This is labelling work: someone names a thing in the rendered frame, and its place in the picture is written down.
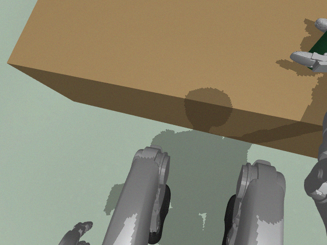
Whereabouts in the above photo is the left robot foot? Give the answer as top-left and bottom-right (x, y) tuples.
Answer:
(148, 185), (171, 244)

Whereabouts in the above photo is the right robot arm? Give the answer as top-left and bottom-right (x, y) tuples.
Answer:
(304, 112), (327, 235)

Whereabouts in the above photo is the right robot hand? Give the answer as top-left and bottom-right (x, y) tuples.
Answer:
(290, 18), (327, 72)

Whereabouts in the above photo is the right robot foot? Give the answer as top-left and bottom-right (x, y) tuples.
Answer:
(222, 194), (236, 245)

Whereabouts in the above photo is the can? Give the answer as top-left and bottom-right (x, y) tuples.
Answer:
(308, 31), (327, 70)

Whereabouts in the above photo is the left robot hand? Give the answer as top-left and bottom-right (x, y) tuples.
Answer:
(58, 222), (93, 245)

